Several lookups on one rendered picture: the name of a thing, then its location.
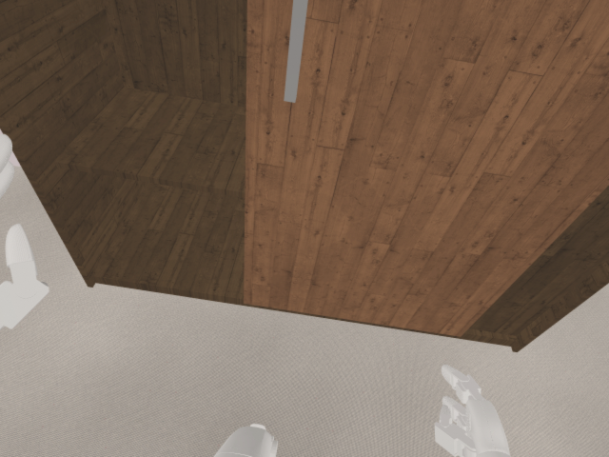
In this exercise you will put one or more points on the left robot hand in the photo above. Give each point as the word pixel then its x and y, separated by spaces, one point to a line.
pixel 17 299

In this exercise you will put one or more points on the wardrobe door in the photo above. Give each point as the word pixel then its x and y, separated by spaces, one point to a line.
pixel 581 249
pixel 435 150

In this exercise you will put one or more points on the robot left thigh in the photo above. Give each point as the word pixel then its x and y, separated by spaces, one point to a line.
pixel 249 442

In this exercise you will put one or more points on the right robot hand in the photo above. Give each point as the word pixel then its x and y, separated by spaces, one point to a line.
pixel 478 427

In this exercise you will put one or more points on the handle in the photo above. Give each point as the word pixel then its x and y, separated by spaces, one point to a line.
pixel 296 39

